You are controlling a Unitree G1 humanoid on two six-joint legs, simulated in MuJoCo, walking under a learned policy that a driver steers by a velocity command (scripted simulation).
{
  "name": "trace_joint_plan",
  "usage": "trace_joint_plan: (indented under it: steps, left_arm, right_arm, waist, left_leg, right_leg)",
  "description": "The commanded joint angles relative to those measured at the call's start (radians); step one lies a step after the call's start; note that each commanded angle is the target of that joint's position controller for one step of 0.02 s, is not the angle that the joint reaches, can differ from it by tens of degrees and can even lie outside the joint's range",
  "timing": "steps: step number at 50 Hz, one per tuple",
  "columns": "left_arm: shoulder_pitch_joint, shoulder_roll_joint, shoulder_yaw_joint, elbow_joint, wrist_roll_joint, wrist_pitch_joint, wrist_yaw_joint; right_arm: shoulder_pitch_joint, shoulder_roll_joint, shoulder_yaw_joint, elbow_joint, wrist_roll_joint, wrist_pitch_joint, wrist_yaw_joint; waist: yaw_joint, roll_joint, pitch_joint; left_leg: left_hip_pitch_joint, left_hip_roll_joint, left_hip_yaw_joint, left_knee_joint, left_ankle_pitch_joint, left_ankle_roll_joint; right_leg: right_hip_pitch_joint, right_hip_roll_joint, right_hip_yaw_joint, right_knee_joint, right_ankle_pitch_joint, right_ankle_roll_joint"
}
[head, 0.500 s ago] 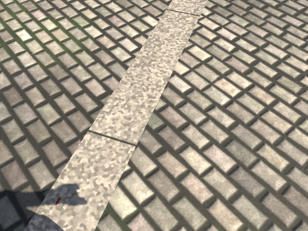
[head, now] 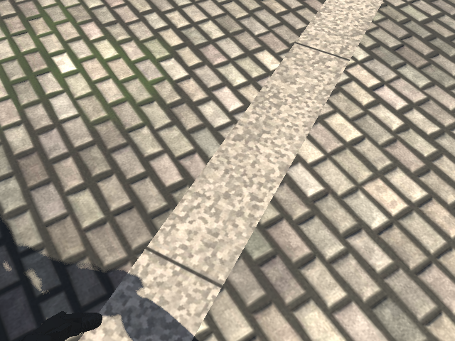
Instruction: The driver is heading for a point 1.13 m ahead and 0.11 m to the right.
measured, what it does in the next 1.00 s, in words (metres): walks ahead: right foot, then left foot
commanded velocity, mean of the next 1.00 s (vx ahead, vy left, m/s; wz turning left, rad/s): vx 0.50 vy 0.00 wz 0.02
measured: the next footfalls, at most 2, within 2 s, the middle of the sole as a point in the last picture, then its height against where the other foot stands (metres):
right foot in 0.10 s outside the picture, level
left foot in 0.60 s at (172, 331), level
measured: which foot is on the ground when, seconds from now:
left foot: down 0.00-0.12, up 0.14-0.58, down 0.60-1.00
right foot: up 0.00-0.08, down 0.10-0.62, up 0.64-1.00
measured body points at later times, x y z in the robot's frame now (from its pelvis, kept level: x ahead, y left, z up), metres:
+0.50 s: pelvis +0.28 -0.03 +0.00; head +0.31 -0.03 +0.45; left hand +0.25 +0.25 -0.13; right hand +0.52 -0.24 -0.08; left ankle +0.44 +0.14 -0.70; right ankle +0.19 -0.14 -0.74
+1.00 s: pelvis +0.55 +0.03 +0.00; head +0.57 +0.03 +0.45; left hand +0.73 +0.28 -0.11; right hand +0.58 -0.25 -0.12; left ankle +0.46 +0.12 -0.74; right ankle +0.73 -0.13 -0.69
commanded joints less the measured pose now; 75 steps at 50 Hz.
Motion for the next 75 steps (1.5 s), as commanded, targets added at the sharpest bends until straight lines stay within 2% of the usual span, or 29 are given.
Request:
trace_joint_plan:
  steps: [1, 3, 5, 6, 7, 8, 10, 14, 19, 26, 28, 30, 31, 32, 33, 34, 36, 40, 47, 53, 55, 57, 58, 59, 60, 61, 63, 67, 75]
  left_arm:
    - [-0.074, 0.100, 0.027, -0.080, -0.004, -0.026, -0.012]
    - [-0.021, 0.116, 0.036, -0.070, -0.003, -0.033, -0.012]
    - [0.197, 0.178, 0.063, -0.029, 0.015, -0.040, 0.000]
    - [0.332, 0.266, 0.089, 0.001, 0.024, -0.031, 0.002]
    - [0.386, 0.221, 0.084, 0.036, -0.008, -0.022, -0.011]
    - [0.341, 0.154, 0.062, 0.029, -0.022, -0.018, -0.010]
    - [0.236, 0.110, 0.043, 0.017, -0.003, -0.004, -0.007]
    - [0.210, 0.094, 0.033, 0.033, -0.002, -0.011, -0.006]
    - [0.256, 0.147, 0.046, 0.071, -0.016, -0.002, 0.004]
    - [0.365, 0.170, 0.049, 0.142, -0.029, 0.029, 0.011]
    - [0.355, 0.189, 0.055, 0.149, -0.029, 0.040, 0.017]
    - [0.333, 0.172, 0.045, 0.142, -0.024, 0.046, 0.022]
    - [0.333, 0.114, 0.020, 0.110, 0.007, 0.042, 0.024]
    - [0.459, 0.016, -0.008, 0.105, -0.006, 0.021, 0.016]
    - [0.385, 0.131, 0.017, 0.115, -0.027, 0.005, 0.009]
    - [0.292, 0.163, 0.029, 0.085, -0.043, -0.005, 0.004]
    - [0.229, 0.138, 0.030, 0.077, -0.020, -0.004, 0.009]
    - [0.265, 0.074, 0.023, 0.094, -0.026, 0.041, 0.011]
    - [0.075, 0.048, 0.015, 0.036, -0.020, 0.037, -0.009]
    - [-0.054, 0.049, 0.012, -0.053, -0.021, 0.038, -0.043]
    - [-0.012, 0.076, 0.027, -0.065, -0.020, 0.042, -0.051]
    - [0.224, 0.152, 0.074, -0.015, -0.023, 0.047, -0.043]
    - [0.389, 0.242, 0.107, 0.014, -0.024, 0.056, -0.023]
    - [0.367, 0.315, 0.114, 0.006, -0.033, 0.052, -0.019]
    - [0.397, 0.228, 0.090, -0.009, -0.029, 0.045, -0.018]
    - [0.358, 0.186, 0.079, -0.008, -0.021, 0.038, -0.015]
    - [0.238, 0.144, 0.066, -0.034, -0.017, 0.035, -0.011]
    - [0.193, 0.135, 0.062, -0.060, -0.011, 0.033, 0.004]
    - [0.317, 0.156, 0.069, -0.004, -0.026, 0.047, 0.030]
  right_arm:
    - [0.044, -0.143, -0.038, -0.029, -0.001, -0.006, -0.008]
    - [0.033, -0.147, -0.040, -0.025, -0.006, 0.000, -0.007]
    - [0.015, -0.094, -0.017, -0.043, -0.016, -0.001, -0.001]
    - [0.137, -0.040, 0.002, -0.050, 0.000, -0.012, -0.001]
    - [0.156, -0.061, 0.006, -0.046, 0.005, -0.021, -0.002]
    - [0.060, -0.139, -0.013, -0.053, 0.013, -0.024, 0.000]
    - [-0.081, -0.132, -0.013, -0.089, -0.007, -0.028, 0.003]
    - [-0.062, -0.067, -0.006, -0.080, -0.013, -0.023, 0.011]
    - [-0.215, -0.028, 0.013, -0.120, -0.019, -0.033, 0.017]
    - [-0.384, -0.043, 0.012, -0.175, -0.002, -0.048, 0.047]
    - [-0.341, -0.069, 0.001, -0.168, -0.005, -0.052, 0.050]
    - [-0.104, -0.143, -0.037, -0.100, -0.014, -0.050, 0.038]
    - [0.084, -0.221, -0.057, -0.070, -0.026, -0.044, 0.026]
    - [0.099, -0.264, -0.062, -0.050, -0.022, -0.039, 0.034]
    - [0.083, -0.164, -0.037, -0.058, -0.011, -0.036, 0.035]
    - [0.015, -0.136, -0.025, -0.062, -0.009, -0.038, 0.032]
    - [-0.088, -0.103, -0.014, -0.070, -0.023, -0.040, 0.037]
    - [-0.119, -0.092, -0.016, -0.039, -0.028, -0.068, 0.036]
    - [-0.079, -0.131, -0.024, 0.024, -0.031, -0.071, 0.012]
    - [-0.006, -0.160, -0.036, 0.084, -0.010, -0.030, 0.001]
    - [-0.026, -0.186, -0.044, 0.078, -0.008, -0.013, -0.010]
    - [-0.049, -0.192, -0.043, 0.065, -0.009, 0.006, -0.025]
    - [-0.030, -0.161, -0.027, 0.040, -0.027, -0.002, -0.030]
    - [0.069, -0.018, 0.019, -0.002, -0.053, -0.035, -0.007]
    - [-0.031, -0.107, 0.004, -0.002, -0.016, -0.074, 0.012]
    - [-0.121, -0.142, -0.005, -0.035, 0.017, -0.096, 0.021]
    - [-0.159, -0.134, -0.008, -0.036, -0.017, -0.108, 0.011]
    - [-0.123, -0.106, -0.011, -0.042, -0.036, -0.066, 0.008]
    - [-0.371, -0.064, 0.009, -0.109, -0.019, -0.074, 0.027]
  waist:
    - [0.005, 0.131, -0.020]
    - [0.040, 0.156, -0.024]
    - [0.147, 0.107, -0.192]
    - [0.143, -0.118, -0.350]
    - [0.153, -0.251, -0.352]
    - [0.170, -0.128, -0.200]
    - [0.140, -0.019, -0.034]
    - [0.086, -0.067, -0.022]
    - [0.126, -0.033, -0.003]
    - [0.164, -0.038, 0.035]
    - [0.123, -0.051, 0.007]
    - [0.000, -0.029, -0.149]
    - [-0.063, 0.105, -0.311]
    - [0.010, 0.361, -0.415]
    - [-0.029, 0.233, -0.338]
    - [-0.019, 0.184, -0.196]
    - [0.037, 0.090, -0.074]
    - [0.094, 0.113, -0.037]
    - [0.037, 0.079, 0.028]
    - [0.004, 0.075, 0.059]
    - [0.044, 0.111, 0.006]
    - [0.176, 0.107, -0.131]
    - [0.234, -0.012, -0.241]
    - [0.118, -0.231, -0.333]
    - [0.197, -0.119, -0.394]
    - [0.203, -0.081, -0.253]
    - [0.127, 0.037, -0.111]
    - [0.059, 0.001, -0.064]
    - [0.158, -0.047, -0.025]
  left_leg:
    - [-0.017, 0.270, -0.190, -0.037, 0.220, 0.124]
    - [0.025, 0.283, -0.210, 0.024, 0.320, 0.107]
    - [-0.053, 0.192, -0.136, 0.320, 0.414, 0.056]
    - [-0.379, 0.053, -0.012, 0.669, 0.148, -0.027]
    - [-0.578, 0.027, -0.010, 0.849, -0.296, -0.050]
    - [-0.667, 0.082, -0.039, 0.922, -0.243, -0.045]
    - [-0.658, 0.157, 0.035, 0.851, -0.107, -0.045]
    - [-0.545, 0.215, 0.080, 0.687, -0.013, -0.063]
    - [-0.528, 0.214, 0.119, 0.377, 0.232, -0.086]
    - [-0.482, 0.167, 0.138, 0.163, 0.276, -0.053]
    - [-0.395, 0.145, 0.155, 0.130, 0.212, -0.024]
    - [-0.029, 0.131, 0.174, 0.104, 0.241, 0.034]
    - [0.279, 0.340, -0.062, 0.146, 0.292, 0.105]
    - [0.526, 0.515, -0.503, 0.024, 0.063, 0.252]
    - [0.471, 0.483, -0.512, -0.034, -0.080, 0.219]
    - [0.341, 0.449, -0.370, -0.059, -0.043, 0.182]
    - [0.111, 0.376, -0.207, -0.116, 0.157, 0.163]
    - [-0.044, 0.353, -0.030, -0.218, 0.280, 0.164]
    - [-0.022, 0.319, 0.202, -0.267, 0.347, 0.103]
    - [0.210, 0.390, 0.262, -0.167, 0.509, 0.071]
    - [0.244, 0.391, 0.295, -0.038, 0.838, 0.046]
    - [0.158, 0.343, 0.345, 0.295, 1.001, -0.002]
    - [-0.092, 0.296, 0.350, 0.608, 0.693, -0.043]
    - [-0.538, 0.068, 0.244, 0.928, -0.263, -0.104]
    - [-0.651, 0.089, 0.054, 1.020, -0.303, -0.084]
    - [-0.719, 0.137, 0.057, 0.997, -0.209, -0.062]
    - [-0.628, 0.205, 0.072, 0.825, -0.081, -0.062]
    - [-0.503, 0.222, 0.090, 0.665, -0.014, -0.120]
    - [-0.379, 0.138, 0.108, 0.190, 0.415, -0.136]
  right_leg:
    - [0.118, 0.025, -0.025, -0.055, -0.013, -0.031]
    - [0.181, 0.034, -0.049, -0.086, -0.097, -0.070]
    - [0.532, -0.058, 0.023, -0.081, -0.081, -0.161]
    - [0.911, -0.259, 0.384, -0.094, -0.213, -0.321]
    - [0.967, -0.346, 0.670, -0.231, -0.450, -0.371]
    - [0.859, -0.322, 0.600, -0.259, -0.579, -0.328]
    - [0.618, -0.241, 0.379, -0.305, -0.430, -0.287]
    - [0.474, -0.166, 0.195, -0.377, -0.171, -0.283]
    - [0.474, -0.136, 0.053, -0.412, -0.024, -0.269]
    - [0.605, -0.190, 0.036, -0.350, 0.023, -0.234]
    - [0.645, -0.200, 0.030, -0.277, 0.173, -0.213]
    - [0.559, -0.125, -0.042, 0.005, 0.359, -0.165]
    - [0.344, -0.058, -0.088, 0.332, 0.045, -0.126]
    - [-0.010, 0.101, -0.058, 0.617, -0.623, -0.081]
    - [-0.122, 0.043, 0.028, 0.710, -0.641, -0.089]
    - [-0.168, 0.000, 0.003, 0.706, -0.546, -0.097]
    - [-0.103, -0.064, -0.028, 0.612, -0.406, -0.080]
    - [-0.020, -0.096, -0.014, 0.531, -0.306, -0.050]
    - [-0.031, -0.054, -0.040, 0.178, 0.048, -0.053]
    - [-0.097, -0.024, -0.101, 0.050, -0.082, -0.107]
    - [0.004, 0.032, -0.165, 0.051, -0.193, -0.142]
    - [0.339, 0.111, -0.196, -0.005, -0.184, -0.201]
    - [0.660, -0.026, 0.038, -0.021, -0.155, -0.270]
    - [0.978, -0.260, 0.608, -0.125, -0.331, -0.459]
    - [1.025, -0.279, 0.708, -0.223, -0.413, -0.457]
    - [0.926, -0.247, 0.555, -0.240, -0.345, -0.410]
    - [0.646, -0.170, 0.363, -0.261, -0.140, -0.358]
    - [0.418, -0.116, 0.240, -0.326, 0.055, -0.368]
    - [0.374, -0.056, 0.178, -0.300, -0.121, -0.270]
